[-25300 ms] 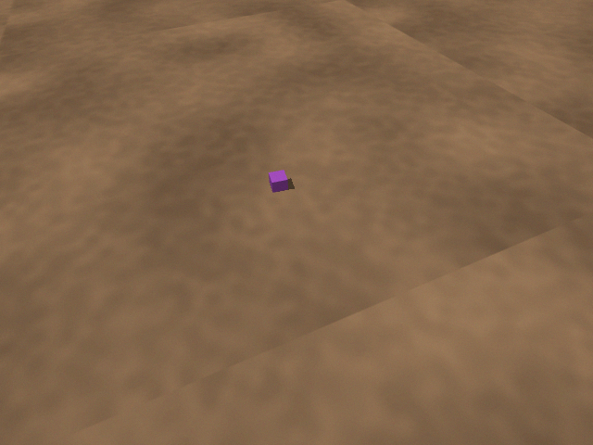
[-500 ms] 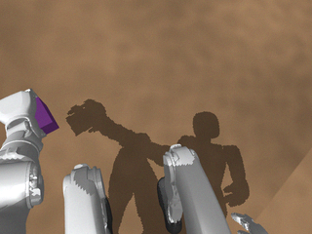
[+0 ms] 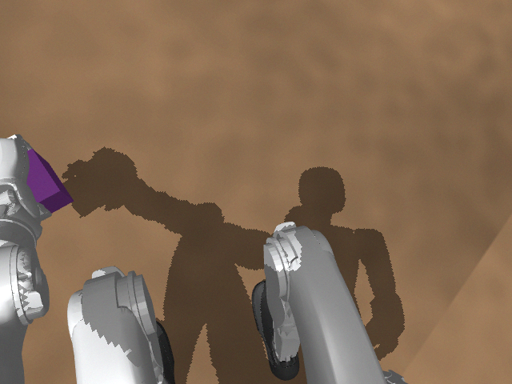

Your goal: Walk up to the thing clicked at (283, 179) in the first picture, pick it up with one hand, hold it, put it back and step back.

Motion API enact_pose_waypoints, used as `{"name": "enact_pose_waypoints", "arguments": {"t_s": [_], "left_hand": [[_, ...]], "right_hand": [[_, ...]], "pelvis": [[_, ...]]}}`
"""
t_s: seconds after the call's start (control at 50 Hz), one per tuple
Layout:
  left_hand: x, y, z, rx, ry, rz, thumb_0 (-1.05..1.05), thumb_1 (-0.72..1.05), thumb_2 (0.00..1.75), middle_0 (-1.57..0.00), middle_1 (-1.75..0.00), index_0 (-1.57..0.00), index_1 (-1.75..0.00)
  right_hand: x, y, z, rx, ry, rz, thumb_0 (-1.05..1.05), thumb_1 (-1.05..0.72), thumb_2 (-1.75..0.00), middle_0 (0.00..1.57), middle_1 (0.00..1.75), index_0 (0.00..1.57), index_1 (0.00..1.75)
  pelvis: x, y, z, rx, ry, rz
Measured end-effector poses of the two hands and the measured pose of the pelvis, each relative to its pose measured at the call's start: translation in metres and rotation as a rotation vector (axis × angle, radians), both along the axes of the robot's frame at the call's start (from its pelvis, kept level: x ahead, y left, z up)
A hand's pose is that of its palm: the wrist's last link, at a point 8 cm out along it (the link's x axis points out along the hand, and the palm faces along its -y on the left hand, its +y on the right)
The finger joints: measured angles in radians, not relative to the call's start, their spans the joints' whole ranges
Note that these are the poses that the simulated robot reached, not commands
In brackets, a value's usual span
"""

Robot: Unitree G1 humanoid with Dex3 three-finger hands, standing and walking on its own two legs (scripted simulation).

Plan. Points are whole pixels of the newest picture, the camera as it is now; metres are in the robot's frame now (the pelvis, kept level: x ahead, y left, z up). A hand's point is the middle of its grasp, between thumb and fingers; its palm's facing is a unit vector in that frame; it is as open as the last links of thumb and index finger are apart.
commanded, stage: lower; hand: left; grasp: from above
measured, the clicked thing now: (29, 188) +0.48 +0.28 -0.21
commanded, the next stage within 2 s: rest in 0.38 s
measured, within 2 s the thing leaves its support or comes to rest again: rests again in 1.12 s
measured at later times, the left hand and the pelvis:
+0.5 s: hand (39, 193) +0.47 +0.28 -0.24, palm faces -0.39 -0.20 -0.90, open 11.2 cm; pelvis +0.00 +0.00 -0.03, yaw -3 degrees
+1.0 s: hand (46, 194) +0.48 +0.28 -0.27, palm faces -0.40 -0.23 -0.89, open 11.1 cm; pelvis +0.00 +0.01 -0.04, yaw -5 degrees
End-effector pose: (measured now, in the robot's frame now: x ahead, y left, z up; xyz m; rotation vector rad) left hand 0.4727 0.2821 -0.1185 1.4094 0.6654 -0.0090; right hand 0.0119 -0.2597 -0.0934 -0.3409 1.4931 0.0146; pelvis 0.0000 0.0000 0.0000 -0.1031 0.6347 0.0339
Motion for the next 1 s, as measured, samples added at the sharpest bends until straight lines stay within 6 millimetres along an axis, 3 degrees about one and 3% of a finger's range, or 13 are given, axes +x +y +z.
{"name": "enact_pose_waypoints", "arguments": {"t_s": [0.16,0.46,0.76,1.0], "left_hand": [[0.003,0.003,-0.01,0.012,0.02,0.003,0.0,-0.23,0.66,-0.65,-0.64,-0.67,-0.58],[0.004,0.001,-0.062,-0.022,0.013,-0.014,0.0,-0.22,0.65,-0.65,-0.64,-0.67,-0.58],[0.015,-0.002,-0.079,-0.021,0.008,0.011,0.0,-0.23,0.66,-0.65,-0.62,-0.67,-0.57],[0.011,0.0,-0.096,-0.029,0.016,0.027,0.0,-0.23,0.65,-0.65,-0.62,-0.67,-0.57]], "right_hand": [[0.0,-0.004,-0.005,0.009,0.009,0.018,0.0,-0.91,-0.9,0.2,0.3,0.2,0.3],[-0.004,-0.005,-0.011,-0.016,0.039,0.054,0.0,-0.91,-0.9,0.2,0.3,0.2,0.3],[-0.007,0.011,-0.013,0.038,0.045,0.068,0.0,-0.91,-0.9,0.2,0.3,0.2,0.3],[-0.025,0.004,-0.002,0.017,0.074,0.105,0.0,-0.91,-0.9,0.2,0.3,0.2,0.3]], "pelvis": [[0.001,0.0,-0.008,-0.007,-0.006,-0.006],[0.001,0.003,-0.031,-0.034,-0.038,-0.019],[0.003,0.007,-0.036,-0.06,-0.051,-0.029],[-0.001,0.006,-0.043,-0.076,-0.086,-0.043]]}}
